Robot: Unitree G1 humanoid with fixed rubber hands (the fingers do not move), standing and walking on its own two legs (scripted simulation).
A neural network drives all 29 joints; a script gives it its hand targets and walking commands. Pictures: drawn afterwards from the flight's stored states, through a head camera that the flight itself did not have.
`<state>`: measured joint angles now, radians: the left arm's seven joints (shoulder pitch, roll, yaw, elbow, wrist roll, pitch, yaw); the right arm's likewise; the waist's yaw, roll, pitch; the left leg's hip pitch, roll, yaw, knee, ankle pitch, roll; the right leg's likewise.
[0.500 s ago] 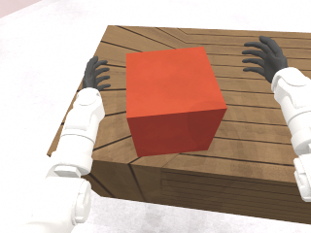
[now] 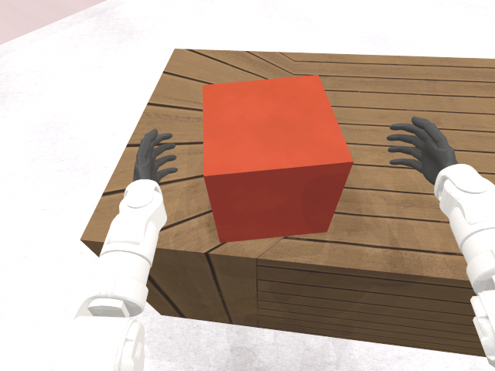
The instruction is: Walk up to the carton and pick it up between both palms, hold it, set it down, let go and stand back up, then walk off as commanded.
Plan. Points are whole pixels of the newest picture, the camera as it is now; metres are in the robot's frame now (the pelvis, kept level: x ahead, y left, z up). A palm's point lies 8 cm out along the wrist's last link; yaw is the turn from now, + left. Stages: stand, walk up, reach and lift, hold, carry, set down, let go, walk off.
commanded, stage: set down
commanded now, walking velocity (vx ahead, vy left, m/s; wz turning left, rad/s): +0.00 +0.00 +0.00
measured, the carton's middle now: (267, 161) +0.52 +0.00 +0.00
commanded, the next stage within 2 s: none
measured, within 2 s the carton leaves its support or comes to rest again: neither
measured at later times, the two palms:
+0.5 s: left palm (144, 223) +0.36 +0.20 +0.04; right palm (442, 205) +0.39 -0.27 +0.05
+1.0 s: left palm (136, 265) +0.30 +0.21 +0.00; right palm (438, 254) +0.33 -0.26 +0.01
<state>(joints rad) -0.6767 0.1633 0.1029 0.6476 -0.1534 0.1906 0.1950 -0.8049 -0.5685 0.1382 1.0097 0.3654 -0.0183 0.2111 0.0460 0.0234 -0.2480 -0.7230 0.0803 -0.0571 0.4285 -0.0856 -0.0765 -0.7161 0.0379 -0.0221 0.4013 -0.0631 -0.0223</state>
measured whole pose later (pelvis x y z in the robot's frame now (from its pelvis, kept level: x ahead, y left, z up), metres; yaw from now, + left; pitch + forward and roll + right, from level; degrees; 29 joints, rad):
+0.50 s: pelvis +0.02 +0.00 +0.00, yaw +0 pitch +20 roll -1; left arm -0.32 0.07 0.10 0.47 -0.13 0.01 0.19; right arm -0.47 -0.57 0.11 0.90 0.37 -0.24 0.24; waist 0.05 0.01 -0.24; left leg -0.65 0.08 -0.06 0.43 -0.12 -0.08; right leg -0.65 0.04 -0.02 0.40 -0.10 -0.02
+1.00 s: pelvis +0.03 +0.00 +0.01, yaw +0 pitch +15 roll -1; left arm -0.10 0.05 0.10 0.47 -0.09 -0.09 0.17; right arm -0.22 -0.48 0.11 0.90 0.37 -0.35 0.25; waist 0.05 -0.02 -0.21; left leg -0.55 0.08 -0.06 0.43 -0.14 -0.08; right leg -0.54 0.04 -0.02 0.40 -0.12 -0.02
